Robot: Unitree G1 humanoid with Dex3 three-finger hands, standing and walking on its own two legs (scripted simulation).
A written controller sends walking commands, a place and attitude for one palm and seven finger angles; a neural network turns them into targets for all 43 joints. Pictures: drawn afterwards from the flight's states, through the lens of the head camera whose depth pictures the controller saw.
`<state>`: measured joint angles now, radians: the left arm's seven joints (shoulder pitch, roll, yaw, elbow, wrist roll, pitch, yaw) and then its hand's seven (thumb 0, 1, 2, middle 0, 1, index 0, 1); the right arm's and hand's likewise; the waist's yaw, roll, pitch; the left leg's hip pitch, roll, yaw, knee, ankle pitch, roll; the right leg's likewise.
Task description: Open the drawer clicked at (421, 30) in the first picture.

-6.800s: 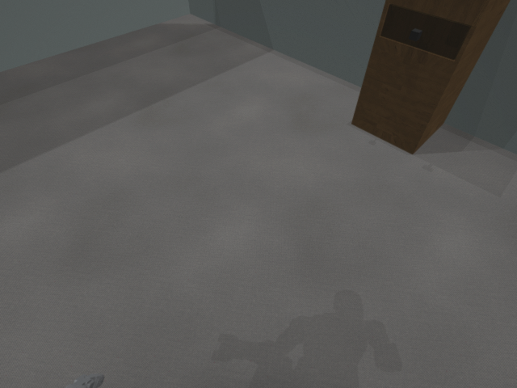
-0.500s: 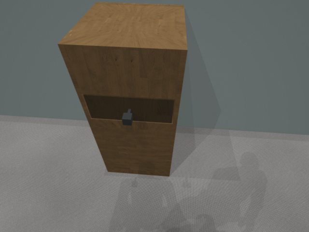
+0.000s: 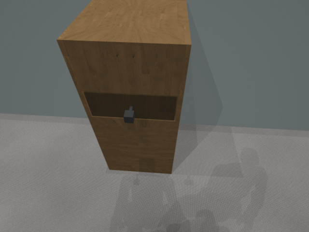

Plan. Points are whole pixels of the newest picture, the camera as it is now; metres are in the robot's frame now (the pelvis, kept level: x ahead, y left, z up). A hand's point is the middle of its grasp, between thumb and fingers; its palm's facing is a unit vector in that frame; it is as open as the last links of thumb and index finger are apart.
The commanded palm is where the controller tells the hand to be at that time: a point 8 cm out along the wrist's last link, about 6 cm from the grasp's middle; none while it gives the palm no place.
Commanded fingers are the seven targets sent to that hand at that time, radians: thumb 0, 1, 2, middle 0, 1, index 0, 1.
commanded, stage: look again from close up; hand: left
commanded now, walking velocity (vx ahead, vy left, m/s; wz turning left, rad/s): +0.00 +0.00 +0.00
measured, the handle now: (130, 113) +0.59 +0.13 -0.12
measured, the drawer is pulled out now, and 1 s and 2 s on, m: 0.00 0.00 0.00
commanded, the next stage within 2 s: shuffle to correct the standing spot in 0.34 s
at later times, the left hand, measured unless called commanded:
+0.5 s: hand out of the picture +0.03 +0.18 -0.17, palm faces +0.01 -0.98 -0.18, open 7.3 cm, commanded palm none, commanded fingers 0.00 0.90 0.90 -0.20 -0.30 -0.20 -0.30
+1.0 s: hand out of the picture +0.04 +0.12 -0.18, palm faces +0.05 -0.98 -0.16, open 7.3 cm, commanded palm none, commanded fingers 0.00 0.90 0.90 -0.20 -0.30 -0.20 -0.30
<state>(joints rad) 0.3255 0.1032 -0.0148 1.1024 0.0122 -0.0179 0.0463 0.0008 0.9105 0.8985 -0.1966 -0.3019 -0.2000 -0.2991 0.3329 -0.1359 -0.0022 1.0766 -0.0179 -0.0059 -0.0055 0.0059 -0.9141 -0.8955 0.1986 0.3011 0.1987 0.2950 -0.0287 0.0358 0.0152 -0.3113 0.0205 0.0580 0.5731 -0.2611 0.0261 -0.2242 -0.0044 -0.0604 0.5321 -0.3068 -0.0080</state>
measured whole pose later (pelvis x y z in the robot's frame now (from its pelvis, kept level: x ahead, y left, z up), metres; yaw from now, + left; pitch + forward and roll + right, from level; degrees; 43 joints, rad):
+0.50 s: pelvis +0.03 +0.02 +0.01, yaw -1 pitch -1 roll +0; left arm 0.29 0.15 -0.01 1.09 0.01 -0.01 0.04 0.00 0.91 0.90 -0.19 -0.30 -0.20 -0.30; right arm 0.26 -0.17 0.02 1.10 -0.01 -0.02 -0.02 0.01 -0.92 -0.90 0.20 0.30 0.20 0.30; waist 0.01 -0.02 0.02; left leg -0.21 -0.02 0.09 0.48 -0.26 0.05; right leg -0.15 -0.05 -0.03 0.48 -0.32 0.03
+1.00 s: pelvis +0.06 -0.03 +0.00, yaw +0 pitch -1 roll +0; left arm 0.32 0.10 0.00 1.08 0.02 -0.01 0.04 0.00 0.92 0.90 -0.20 -0.30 -0.20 -0.30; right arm 0.24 -0.16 -0.01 1.10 0.00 0.01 -0.03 0.01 -0.93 -0.90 0.20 0.30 0.20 0.30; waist 0.02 0.00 0.05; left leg -0.26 0.03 0.07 0.55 -0.25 0.00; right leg -0.17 0.00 -0.11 0.56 -0.38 -0.05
